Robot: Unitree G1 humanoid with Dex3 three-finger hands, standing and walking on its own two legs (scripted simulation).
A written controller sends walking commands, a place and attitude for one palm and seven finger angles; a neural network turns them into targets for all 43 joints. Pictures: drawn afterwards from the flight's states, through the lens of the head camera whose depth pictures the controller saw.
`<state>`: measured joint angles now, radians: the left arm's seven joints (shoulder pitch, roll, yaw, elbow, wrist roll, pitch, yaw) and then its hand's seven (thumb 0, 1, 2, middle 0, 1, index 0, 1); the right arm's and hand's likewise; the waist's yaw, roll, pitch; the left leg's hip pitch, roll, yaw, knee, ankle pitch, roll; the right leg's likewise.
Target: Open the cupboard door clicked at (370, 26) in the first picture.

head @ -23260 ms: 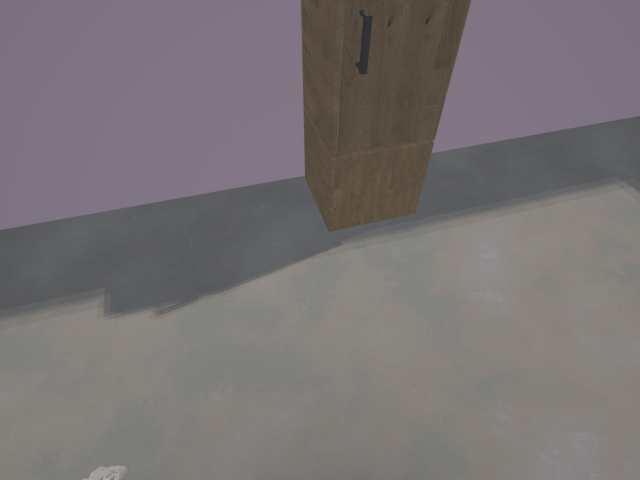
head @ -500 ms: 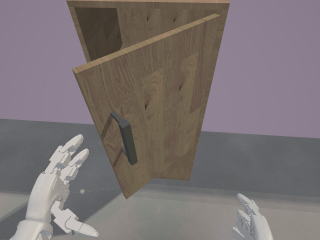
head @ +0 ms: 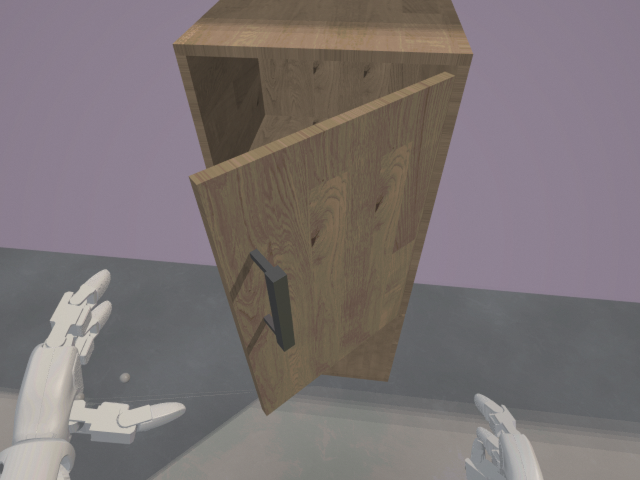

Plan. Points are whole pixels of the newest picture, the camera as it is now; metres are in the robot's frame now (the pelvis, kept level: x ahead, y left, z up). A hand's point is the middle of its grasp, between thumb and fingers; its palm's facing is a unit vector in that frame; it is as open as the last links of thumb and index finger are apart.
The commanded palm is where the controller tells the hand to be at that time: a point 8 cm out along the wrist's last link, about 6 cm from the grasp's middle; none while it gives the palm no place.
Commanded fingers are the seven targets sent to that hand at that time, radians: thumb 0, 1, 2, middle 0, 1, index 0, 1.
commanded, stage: draw the hand back to the body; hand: left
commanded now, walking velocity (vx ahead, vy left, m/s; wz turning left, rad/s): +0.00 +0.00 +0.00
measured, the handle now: (273, 302) +0.32 +0.11 +0.05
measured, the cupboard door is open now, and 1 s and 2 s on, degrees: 45 45 45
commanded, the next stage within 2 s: step back with the hand held close in 0.84 s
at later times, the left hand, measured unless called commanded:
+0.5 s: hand (68, 325) +0.20 +0.26 +0.17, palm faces +0.45 -0.80 -0.40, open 8.7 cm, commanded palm +0.15 +0.30 +0.18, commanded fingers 0.00 0.90 0.90 -0.20 -0.30 -0.20 -0.30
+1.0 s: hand (78, 340) +0.19 +0.25 +0.17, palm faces +0.45 -0.81 -0.39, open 7.4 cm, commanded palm +0.14 +0.28 +0.18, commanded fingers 0.00 0.90 0.90 -0.20 -0.30 -0.20 -0.30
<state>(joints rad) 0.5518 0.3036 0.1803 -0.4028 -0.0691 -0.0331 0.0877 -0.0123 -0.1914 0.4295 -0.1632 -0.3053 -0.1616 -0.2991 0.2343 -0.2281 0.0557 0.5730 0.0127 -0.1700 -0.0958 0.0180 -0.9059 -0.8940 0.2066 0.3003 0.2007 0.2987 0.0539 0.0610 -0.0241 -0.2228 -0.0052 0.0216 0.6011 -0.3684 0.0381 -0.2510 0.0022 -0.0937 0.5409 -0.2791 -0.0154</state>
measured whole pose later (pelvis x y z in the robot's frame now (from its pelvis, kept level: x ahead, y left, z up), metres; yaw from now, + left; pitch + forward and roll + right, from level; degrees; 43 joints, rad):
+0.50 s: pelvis +0.01 +0.00 +0.01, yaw -1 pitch -4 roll -1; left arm 0.46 0.34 0.33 -0.39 -0.06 -0.06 0.12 0.00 0.66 0.80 -0.20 -0.31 -0.20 -0.30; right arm 0.19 -0.23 0.03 0.64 0.00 -0.11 -0.06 0.02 -0.91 -0.89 0.21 0.30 0.20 0.30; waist 0.07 0.07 0.01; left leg -0.04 -0.01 0.04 0.40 -0.29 0.04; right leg -0.09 0.01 -0.07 0.37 -0.21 -0.01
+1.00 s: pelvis -0.01 -0.01 +0.01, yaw -1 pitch -5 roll -1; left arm 0.45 0.33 0.33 -0.36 -0.06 -0.10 0.11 0.01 0.89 0.90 -0.21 -0.31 -0.21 -0.30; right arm 0.19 -0.23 0.01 0.66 0.00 -0.12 -0.07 0.02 -0.91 -0.89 0.21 0.30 0.20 0.30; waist 0.07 0.07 0.03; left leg -0.05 0.01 0.04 0.40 -0.27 0.02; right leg -0.09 0.03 -0.07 0.35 -0.18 -0.03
